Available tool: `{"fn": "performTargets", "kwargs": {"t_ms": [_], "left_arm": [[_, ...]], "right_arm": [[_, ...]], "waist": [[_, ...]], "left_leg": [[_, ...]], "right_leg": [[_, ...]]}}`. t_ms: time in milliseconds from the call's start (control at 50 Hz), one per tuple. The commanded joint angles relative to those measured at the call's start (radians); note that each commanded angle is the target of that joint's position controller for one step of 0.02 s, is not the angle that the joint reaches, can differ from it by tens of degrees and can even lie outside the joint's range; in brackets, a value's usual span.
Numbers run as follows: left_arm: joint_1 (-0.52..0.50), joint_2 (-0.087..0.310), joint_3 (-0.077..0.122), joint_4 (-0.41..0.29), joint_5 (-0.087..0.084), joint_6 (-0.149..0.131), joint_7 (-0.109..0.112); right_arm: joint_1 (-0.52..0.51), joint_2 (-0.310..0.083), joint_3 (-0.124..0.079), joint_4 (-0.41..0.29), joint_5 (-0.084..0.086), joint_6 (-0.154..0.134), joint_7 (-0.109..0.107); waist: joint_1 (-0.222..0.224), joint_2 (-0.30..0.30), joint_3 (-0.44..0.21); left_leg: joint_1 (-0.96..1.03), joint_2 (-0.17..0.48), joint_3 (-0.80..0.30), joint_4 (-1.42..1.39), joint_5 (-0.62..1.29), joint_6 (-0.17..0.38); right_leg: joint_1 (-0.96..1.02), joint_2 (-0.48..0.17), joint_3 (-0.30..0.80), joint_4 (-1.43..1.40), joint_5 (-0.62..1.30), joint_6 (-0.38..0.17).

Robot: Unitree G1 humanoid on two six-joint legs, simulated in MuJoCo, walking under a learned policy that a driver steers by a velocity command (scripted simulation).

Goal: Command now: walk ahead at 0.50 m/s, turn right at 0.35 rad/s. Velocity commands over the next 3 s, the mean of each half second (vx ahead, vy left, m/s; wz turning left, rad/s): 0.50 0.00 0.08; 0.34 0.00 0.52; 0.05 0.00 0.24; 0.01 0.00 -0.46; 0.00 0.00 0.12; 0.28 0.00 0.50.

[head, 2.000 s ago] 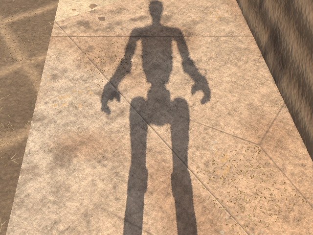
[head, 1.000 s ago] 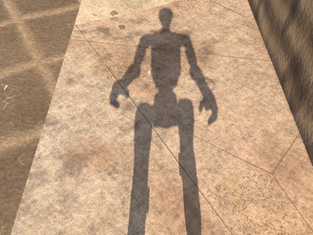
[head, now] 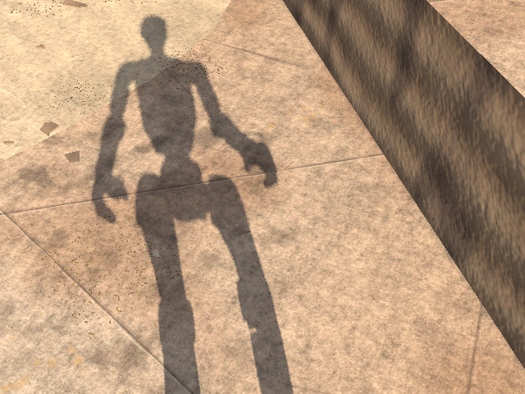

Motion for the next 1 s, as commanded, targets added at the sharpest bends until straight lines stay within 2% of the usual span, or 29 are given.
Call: {"fn": "performTargets", "kwargs": {"t_ms": [20,100,160,220,260,280,300,320,340,360,380,400,420,460,500,560,660,720,760,780,800,820,840,860,880,900,920,960,1000], "left_arm": [[-0.005,0.040,0.011,-0.079,0.004,-0.008,-0.005],[-0.113,0.013,-0.011,-0.106,0.023,-0.022,-0.018],[-0.229,0.009,-0.020,-0.129,0.021,-0.044,-0.031],[-0.304,0.034,-0.013,-0.159,0.011,-0.059,-0.040],[-0.292,0.069,0.000,-0.160,0.008,-0.068,-0.041],[-0.243,0.082,0.009,-0.147,0.009,-0.071,-0.039],[-0.141,0.116,0.029,-0.115,0.014,-0.072,-0.031],[0.015,0.170,0.051,-0.088,0.027,-0.070,-0.019],[0.111,0.265,0.072,-0.081,0.050,-0.056,-0.007],[0.128,0.215,0.059,-0.075,0.045,-0.050,-0.009],[0.076,0.151,0.039,-0.070,0.032,-0.050,-0.011],[0.023,0.111,0.027,-0.069,0.025,-0.051,-0.012],[-0.035,0.080,0.018,-0.065,0.029,-0.055,-0.015],[-0.098,0.050,0.014,-0.057,0.039,-0.070,-0.018],[-0.111,0.062,0.024,-0.038,0.038,-0.087,-0.015],[-0.101,0.087,0.035,-0.007,0.039,-0.093,-0.006],[-0.052,0.135,0.049,0.028,0.029,-0.076,0.001],[-0.045,0.160,0.057,0.043,0.014,-0.050,0.009],[-0.056,0.188,0.066,0.038,0.000,-0.033,0.019],[-0.068,0.198,0.070,0.032,-0.008,-0.025,0.024],[-0.081,0.182,0.065,0.024,-0.014,-0.020,0.027],[-0.041,0.143,0.050,0.015,0.009,-0.026,0.024],[0.077,0.016,0.012,-0.011,0.077,-0.037,0.007],[0.097,0.093,0.012,-0.004,0.046,-0.050,-0.004],[-0.035,0.147,0.029,-0.026,0.008,-0.048,-0.004],[-0.087,0.131,0.025,-0.047,0.009,-0.042,0.007],[-0.097,0.126,0.025,-0.036,0.025,-0.032,0.021],[-0.069,0.134,0.031,-0.032,0.035,-0.008,0.029],[-0.051,0.104,0.024,-0.024,0.043,0.001,0.035]], "right_arm": [[0.039,-0.106,-0.031,-0.014,0.007,-0.018,0.006],[0.053,-0.161,-0.047,0.025,0.018,-0.019,0.005],[0.097,-0.190,-0.050,0.051,0.034,-0.003,0.003],[0.161,-0.220,-0.056,0.083,0.044,0.014,0.001],[0.174,-0.232,-0.060,0.095,0.046,0.025,-0.006],[0.165,-0.234,-0.058,0.097,0.046,0.032,-0.009],[0.171,-0.212,-0.050,0.099,0.042,0.034,-0.011],[0.164,-0.159,-0.028,0.085,0.025,0.030,-0.011],[0.240,-0.050,0.005,0.049,0.014,0.018,-0.014],[0.253,-0.101,-0.005,0.054,0.041,0.008,-0.017],[0.204,-0.173,-0.028,0.047,0.061,0.009,-0.016],[0.153,-0.173,-0.029,0.036,0.057,0.014,-0.016],[0.127,-0.161,-0.031,0.033,0.045,0.021,-0.017],[0.145,-0.128,-0.032,0.041,0.040,0.047,-0.014],[0.135,-0.096,-0.027,0.031,0.039,0.065,-0.012],[0.074,-0.083,-0.023,0.000,0.032,0.072,-0.008],[-0.086,-0.058,-0.006,-0.056,0.033,0.063,0.026],[-0.142,-0.076,-0.013,-0.101,0.024,0.064,0.045],[-0.098,-0.111,-0.032,-0.110,0.017,0.068,0.054],[-0.018,-0.140,-0.049,-0.094,0.016,0.070,0.054],[0.116,-0.185,-0.076,-0.060,0.015,0.072,0.045],[0.206,-0.257,-0.102,-0.044,0.015,0.080,0.019],[0.150,-0.357,-0.104,-0.074,0.005,0.089,0.000],[0.154,-0.321,-0.091,-0.130,-0.004,0.076,0.015],[0.113,-0.263,-0.080,-0.131,0.004,0.069,0.025],[0.059,-0.228,-0.071,-0.120,0.023,0.066,0.023],[0.015,-0.200,-0.062,-0.123,0.030,0.069,0.016],[-0.037,-0.194,-0.059,-0.137,0.006,0.075,0.005],[-0.043,-0.203,-0.063,-0.132,-0.002,0.075,-0.005]], "waist": [[-0.011,0.145,-0.014],[-0.025,0.110,-0.002],[-0.067,0.104,0.015],[-0.079,0.112,0.024],[-0.052,0.129,0.015],[-0.012,0.129,-0.007],[0.039,0.117,-0.071],[0.114,0.078,-0.192],[0.105,-0.163,-0.334],[0.114,-0.217,-0.372],[0.104,-0.146,-0.235],[0.082,-0.117,-0.154],[0.053,-0.088,-0.097],[0.002,-0.097,-0.051],[-0.015,-0.061,-0.029],[-0.011,-0.024,0.002],[0.047,0.005,0.050],[0.046,-0.001,0.066],[0.008,-0.038,0.005],[-0.037,-0.044,-0.045],[-0.110,-0.015,-0.118],[-0.145,0.101,-0.186],[-0.006,0.374,-0.270],[-0.065,0.243,-0.524],[-0.092,0.115,-0.418],[-0.062,0.073,-0.271],[-0.033,0.045,-0.192],[0.020,0.090,-0.156],[0.032,0.103,-0.171]], "left_leg": [[0.140,0.269,-0.284,-0.268,0.065,0.188],[0.148,0.261,-0.175,-0.309,0.179,0.204],[0.126,0.230,-0.123,-0.303,0.189,0.181],[0.171,0.262,-0.164,-0.269,0.174,0.166],[0.204,0.281,-0.196,-0.223,0.171,0.143],[0.197,0.271,-0.191,-0.168,0.221,0.125],[0.165,0.225,-0.159,-0.046,0.319,0.097],[0.039,0.167,-0.115,0.188,0.223,0.056],[-0.309,0.030,-0.023,0.555,-0.189,-0.023],[-0.424,0.019,-0.132,0.741,-0.416,-0.032],[-0.489,0.072,-0.153,0.804,-0.351,-0.027],[-0.491,0.109,-0.127,0.793,-0.277,-0.022],[-0.466,0.135,-0.120,0.755,-0.211,-0.024],[-0.372,0.167,-0.126,0.710,-0.127,-0.030],[-0.364,0.173,-0.126,0.682,-0.077,-0.042],[-0.404,0.174,-0.132,0.551,0.044,-0.052],[-0.363,0.152,-0.052,0.293,0.203,-0.024],[-0.340,0.123,-0.004,0.201,0.158,0.004],[-0.245,0.066,0.042,0.183,0.079,0.034],[-0.146,0.027,0.062,0.163,0.056,0.056],[0.036,-0.017,0.069,0.089,0.139,0.088],[0.280,0.056,-0.059,0.056,0.447,0.133],[0.566,0.309,-0.436,0.160,0.945,0.290],[0.620,0.432,-0.717,0.035,0.722,0.418],[0.532,0.370,-0.601,-0.022,0.576,0.366],[0.392,0.314,-0.502,-0.047,0.460,0.312],[0.263,0.276,-0.447,-0.071,0.416,0.278],[0.078,0.233,-0.391,-0.112,0.429,0.257],[0.024,0.211,-0.348,-0.109,0.511,0.258]], "right_leg": [[-0.181,-0.084,0.030,-0.058,0.047,0.011],[-0.184,-0.109,-0.006,-0.305,0.216,0.019],[-0.102,-0.083,-0.050,-0.492,0.342,0.022],[-0.059,-0.054,-0.049,-0.594,0.350,0.014],[0.002,-0.042,-0.046,-0.651,0.304,-0.003],[0.090,-0.029,-0.061,-0.693,0.303,-0.017],[0.257,-0.013,-0.076,-0.718,0.291,-0.040],[0.506,-0.117,0.012,-0.691,0.290,-0.086],[0.834,-0.382,0.383,-0.728,0.169,-0.198],[0.797,-0.433,0.616,-0.845,0.013,-0.256],[0.697,-0.400,0.488,-0.865,-0.036,-0.223],[0.595,-0.356,0.361,-0.884,0.002,-0.197],[0.497,-0.316,0.275,-0.918,0.073,-0.183],[0.367,-0.273,0.141,-0.980,0.210,-0.170],[0.325,-0.277,0.057,-1.019,0.323,-0.183],[0.339,-0.273,-0.048,-1.043,0.398,-0.184],[0.385,-0.268,-0.187,-1.051,0.431,-0.160],[0.454,-0.278,-0.241,-0.958,0.667,-0.128],[0.493,-0.275,-0.262,-0.824,0.920,-0.099],[0.490,-0.262,-0.272,-0.700,1.011,-0.082],[0.437,-0.221,-0.293,-0.510,0.982,-0.049],[0.240,-0.158,-0.300,-0.233,0.659,0.017],[-0.127,0.010,-0.243,0.142,-0.325,0.089],[-0.175,0.045,-0.004,0.287,-0.357,0.087],[-0.221,-0.004,0.026,0.266,-0.248,0.067],[-0.259,-0.035,0.004,0.184,-0.155,0.058],[-0.233,-0.066,0.007,0.119,-0.099,0.062],[-0.108,-0.070,0.011,0.038,-0.039,0.064],[-0.067,-0.049,-0.002,-0.039,-0.014,0.081]]}}
Next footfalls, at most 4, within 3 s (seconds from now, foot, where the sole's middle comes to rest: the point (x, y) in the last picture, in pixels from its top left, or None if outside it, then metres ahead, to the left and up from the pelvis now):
0.32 right None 0.33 -0.16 -0.77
0.82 left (217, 363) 0.55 0.14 -0.77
1.30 right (293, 323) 0.67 -0.06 -0.77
1.94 right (315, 332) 0.64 -0.12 -0.77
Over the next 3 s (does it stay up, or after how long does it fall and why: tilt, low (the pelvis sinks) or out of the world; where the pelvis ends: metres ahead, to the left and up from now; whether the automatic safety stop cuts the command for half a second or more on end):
stays up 0.67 -0.03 0.01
